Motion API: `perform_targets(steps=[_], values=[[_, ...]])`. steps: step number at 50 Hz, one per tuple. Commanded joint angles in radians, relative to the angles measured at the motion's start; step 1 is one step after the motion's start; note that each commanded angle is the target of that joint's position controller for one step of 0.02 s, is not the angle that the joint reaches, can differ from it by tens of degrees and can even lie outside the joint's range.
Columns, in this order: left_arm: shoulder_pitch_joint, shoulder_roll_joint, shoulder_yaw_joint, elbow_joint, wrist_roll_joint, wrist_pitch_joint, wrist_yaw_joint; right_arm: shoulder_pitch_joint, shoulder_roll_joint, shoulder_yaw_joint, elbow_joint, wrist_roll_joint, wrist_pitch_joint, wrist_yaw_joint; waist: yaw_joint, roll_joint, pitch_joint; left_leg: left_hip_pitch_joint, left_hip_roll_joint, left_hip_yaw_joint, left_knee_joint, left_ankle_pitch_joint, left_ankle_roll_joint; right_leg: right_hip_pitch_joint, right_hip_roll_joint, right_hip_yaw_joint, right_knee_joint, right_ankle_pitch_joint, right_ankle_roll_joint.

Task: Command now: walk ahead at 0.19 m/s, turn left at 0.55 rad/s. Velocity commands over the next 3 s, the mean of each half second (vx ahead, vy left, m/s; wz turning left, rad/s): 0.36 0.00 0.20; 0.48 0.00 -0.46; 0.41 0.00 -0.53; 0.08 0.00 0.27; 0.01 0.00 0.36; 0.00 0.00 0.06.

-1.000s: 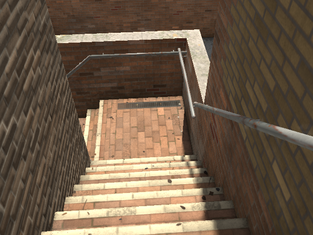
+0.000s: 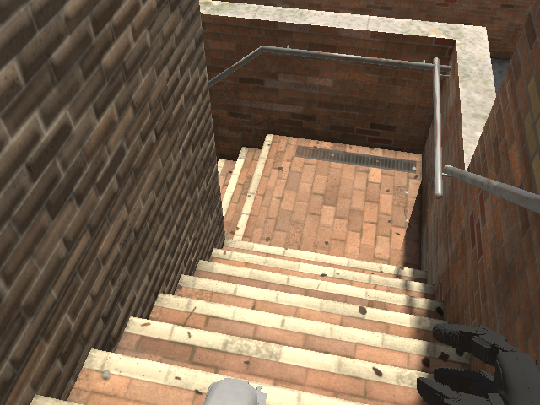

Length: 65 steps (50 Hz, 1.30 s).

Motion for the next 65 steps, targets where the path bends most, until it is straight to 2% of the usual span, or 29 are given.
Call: perform_targets(steps=[1,5,9,10,11,12,13,14,17,19,24,28,29,31,32,33,34,35,37,39,41,43,45,47,49,51,53,57,65], values=[[0.113,0.232,0.092,-0.050,-0.017,-0.018,0.018,-0.136,-0.035,-0.003,-0.147,0.002,-0.030,0.017,0.048,-0.132,-0.069,-0.247,0.100,-0.083,-0.065,-0.076,0.022,0.299,-0.293,0.343,-0.225,0.029,-0.196],[0.109,0.287,0.141,-0.072,-0.029,-0.033,0.005,-0.170,-0.074,-0.008,-0.171,0.027,-0.037,0.044,0.073,-0.196,-0.073,-0.144,0.147,-0.078,-0.158,-0.186,0.039,0.187,-0.330,0.358,-0.234,-0.189,-0.137],[-0.211,0.387,0.185,-0.200,-0.059,-0.030,-0.050,0.128,-0.170,-0.040,-0.047,0.056,-0.049,0.083,-0.131,-0.180,-0.098,0.614,0.095,0.066,-0.652,-0.194,0.106,-0.284,-0.204,0.140,-0.232,-0.405,0.019],[-0.277,0.349,0.185,-0.201,-0.058,-0.024,-0.060,0.415,-0.220,-0.068,0.087,0.016,-0.061,0.089,-0.262,-0.107,-0.115,0.898,0.029,0.113,-0.809,-0.314,0.134,-0.453,-0.094,0.034,0.013,-0.439,0.061],[-0.696,0.262,0.152,-0.364,-0.058,-0.025,-0.097,0.773,-0.470,-0.131,0.223,-0.023,-0.108,0.082,-0.537,0.410,0.201,0.571,0.128,-0.452,-1.664,-0.985,0.239,-0.745,0.146,-0.033,0.752,-0.745,0.060],[-0.882,0.185,0.147,-0.472,-0.046,-0.064,-0.116,0.874,-0.553,-0.150,0.277,0.032,-0.185,0.102,-0.585,0.676,0.499,0.360,0.018,-0.809,-1.971,-1.214,0.247,-1.044,0.275,0.282,0.915,-0.793,-0.091],[-0.769,0.070,0.122,-0.435,-0.069,-0.107,-0.107,0.756,-0.528,-0.140,0.285,0.096,-0.199,0.070,-0.443,0.673,0.568,0.370,0.067,-0.777,-2.022,-1.146,0.173,-1.176,0.346,0.423,0.926,-0.533,-0.155],[-0.467,0.012,0.112,-0.311,-0.079,-0.112,-0.117,0.583,-0.475,-0.112,0.276,0.070,-0.174,0.042,-0.234,0.730,0.436,0.363,0.096,-0.850,-2.075,-1.149,0.156,-1.107,0.385,0.410,0.929,-0.417,-0.184],[0.070,0.175,0.163,-0.066,-0.088,-0.077,-0.099,0.039,-0.200,-0.035,0.157,-0.059,-0.075,0.050,0.122,0.562,0.019,0.132,0.113,-0.519,-1.529,-0.767,0.146,-0.508,0.370,0.382,0.905,0.077,-0.057],[0.038,0.227,0.154,-0.083,-0.048,-0.024,-0.073,0.019,-0.166,-0.020,0.166,-0.049,-0.079,0.012,0.125,0.221,-0.168,0.119,0.165,-0.294,-1.259,-0.482,0.176,-0.126,0.302,0.281,0.760,0.588,0.039],[-0.133,0.179,0.135,-0.157,-0.063,-0.041,-0.085,0.344,-0.199,-0.036,0.270,-0.058,-0.145,-0.035,-0.057,-0.037,-0.027,0.519,0.154,-0.200,-1.057,-0.340,0.179,-0.290,0.245,0.247,0.361,0.528,0.071],[-0.088,0.123,0.149,-0.112,-0.081,-0.080,-0.120,0.514,-0.192,-0.052,0.339,-0.051,-0.177,-0.013,-0.117,0.029,0.022,0.697,0.247,-0.249,-0.903,-0.115,0.182,-0.511,0.236,0.308,0.396,0.366,0.001],[-0.009,0.133,0.158,-0.095,-0.079,-0.084,-0.116,0.452,-0.200,-0.056,0.315,-0.050,-0.182,-0.010,-0.065,0.002,0.034,0.598,0.237,-0.207,-0.828,-0.077,0.157,-0.420,0.255,0.260,0.357,0.343,-0.025],[0.463,0.113,0.160,0.046,-0.038,-0.097,-0.114,0.032,-0.223,-0.063,0.189,-0.043,-0.191,-0.017,0.274,-0.110,-0.008,0.002,0.087,0.097,-0.400,0.006,0.044,0.340,0.243,0.170,-0.003,0.400,-0.161],[0.606,0.060,0.142,0.115,-0.047,-0.106,-0.120,-0.057,-0.157,-0.043,0.109,-0.066,-0.198,-0.023,0.307,-0.198,-0.015,-0.307,0.037,0.094,-0.218,-0.219,0.079,0.656,0.214,0.362,-0.031,0.254,-0.234],[0.571,0.046,0.113,0.112,-0.057,-0.103,-0.104,-0.105,-0.053,0.001,0.016,-0.104,-0.217,-0.018,0.187,-0.212,0.047,-0.430,0.009,-0.062,-0.414,-0.163,0.116,0.591,0.228,0.601,0.010,0.396,-0.275],[0.250,0.150,0.130,0.049,-0.018,-0.088,-0.099,0.261,-0.015,0.017,0.036,-0.028,-0.228,0.030,-0.162,-0.291,-0.131,-0.365,0.016,-0.233,-0.754,0.042,0.157,0.514,-0.005,1.092,-0.024,0.328,-0.442],[0.150,0.239,0.168,0.000,-0.031,-0.063,-0.088,0.124,-0.173,-0.013,0.071,0.018,-0.224,0.061,-0.090,-0.145,-0.034,-0.319,0.123,-0.212,-0.993,-0.014,0.146,0.347,-0.130,1.132,-0.067,-0.048,-0.398],[0.104,0.330,0.181,0.017,0.000,-0.065,-0.066,0.179,-0.214,-0.064,0.138,0.023,-0.209,0.074,-0.127,-0.089,-0.136,0.084,0.085,-0.103,-0.864,0.076,0.117,0.035,-0.131,1.211,-0.059,-0.065,-0.380],[0.093,0.158,0.131,-0.004,-0.037,-0.080,0.010,-0.028,-0.266,-0.062,0.055,-0.019,-0.201,0.091,-0.035,-0.055,0.036,0.170,0.135,-0.227,-1.269,0.826,0.112,-0.185,0.060,0.948,0.131,-0.490,-0.251],[0.016,0.155,0.118,-0.018,-0.067,-0.042,0.067,0.100,-0.140,-0.031,0.072,-0.057,-0.177,0.133,-0.119,0.047,0.025,0.888,0.060,-0.039,-1.530,1.015,0.108,-0.642,0.228,0.603,0.204,-0.483,-0.150],[-0.166,0.202,0.126,-0.048,-0.065,-0.010,0.037,0.533,-0.171,-0.072,0.220,-0.022,-0.162,0.146,-0.349,-0.056,-0.114,1.221,0.071,0.017,-1.286,0.896,0.143,-0.701,0.236,0.576,0.480,-0.344,-0.086],[-0.121,0.089,0.126,0.017,-0.115,0.003,-0.007,0.852,-0.189,-0.090,0.356,-0.047,-0.154,0.131,-0.486,0.099,-0.088,1.284,0.238,-0.153,-1.608,0.599,0.210,-0.645,0.416,0.429,1.167,-0.328,0.045],[0.223,-0.058,0.106,0.032,-0.085,-0.035,-0.042,0.703,-0.149,-0.063,0.377,-0.001,-0.169,0.156,-0.126,0.609,0.010,1.202,0.292,-0.234,-1.537,1.132,0.126,-0.887,0.377,0.467,1.305,-0.266,-0.038],[0.209,-0.063,0.104,0.082,-0.087,-0.048,-0.037,0.614,-0.072,-0.051,0.388,0.003,-0.179,0.159,-0.064,0.325,0.026,1.009,0.332,-0.248,-1.584,0.905,0.124,-0.954,0.276,0.430,1.264,-0.078,-0.068],[0.006,-0.057,0.082,-0.072,-0.087,-0.036,-0.035,0.493,-0.199,-0.078,0.392,-0.082,-0.188,0.114,0.006,0.196,0.099,0.747,0.492,-0.604,-1.746,0.695,0.267,-0.973,0.196,0.503,1.007,0.071,-0.053],[-0.131,-0.035,0.088,-0.089,-0.082,0.008,-0.024,0.421,-0.146,-0.054,0.435,-0.144,-0.181,0.049,0.000,0.043,0.124,0.562,0.426,-0.542,-1.752,0.364,0.286,-0.833,0.155,0.530,0.862,0.223,-0.022],[-0.078,0.017,0.117,-0.049,-0.072,0.031,-0.059,0.318,-0.078,-0.026,0.426,-0.066,-0.194,-0.013,0.050,0.067,0.201,0.396,0.292,-0.270,-1.713,-0.159,0.226,-0.624,0.166,0.538,0.549,0.759,-0.009],[-0.417,-0.022,0.089,-0.145,-0.080,0.006,-0.165,0.632,-0.067,-0.047,0.493,-0.059,-0.146,-0.006,-0.234,0.044,0.177,0.773,0.264,0.001,-1.473,-0.071,0.240,-0.518,0.145,0.332,-0.042,0.815,-0.004]])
